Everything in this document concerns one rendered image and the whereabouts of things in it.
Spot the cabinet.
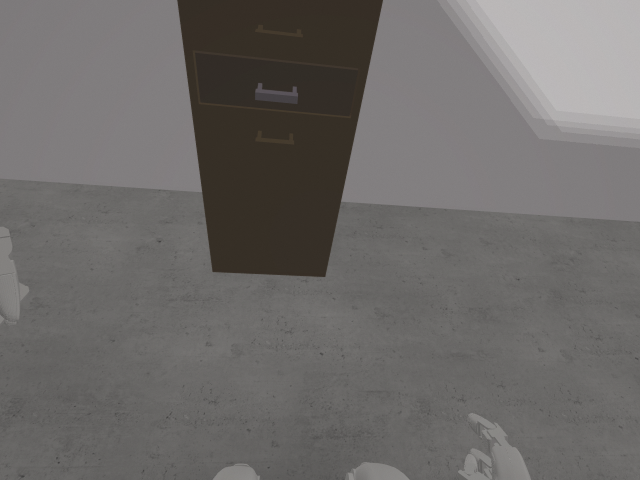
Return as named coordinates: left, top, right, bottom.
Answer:
left=177, top=0, right=383, bottom=277

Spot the robot left hand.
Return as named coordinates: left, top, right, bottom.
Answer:
left=0, top=227, right=29, bottom=326

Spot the handle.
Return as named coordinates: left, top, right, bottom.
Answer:
left=255, top=29, right=303, bottom=47
left=255, top=83, right=298, bottom=104
left=255, top=137, right=294, bottom=151

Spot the drawer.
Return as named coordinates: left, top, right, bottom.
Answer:
left=195, top=51, right=358, bottom=116

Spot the robot right hand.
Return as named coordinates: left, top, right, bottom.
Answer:
left=458, top=413, right=531, bottom=480

